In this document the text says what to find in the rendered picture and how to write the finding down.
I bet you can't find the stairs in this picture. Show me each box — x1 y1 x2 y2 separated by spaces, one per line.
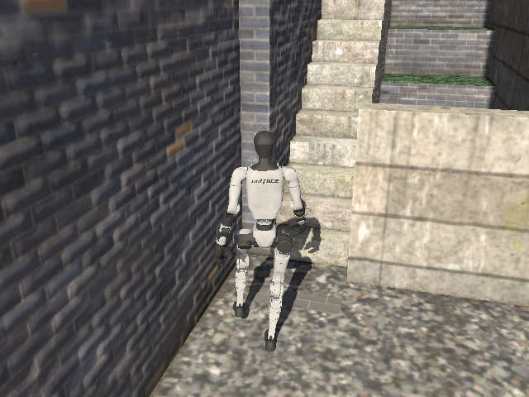
269 0 392 267

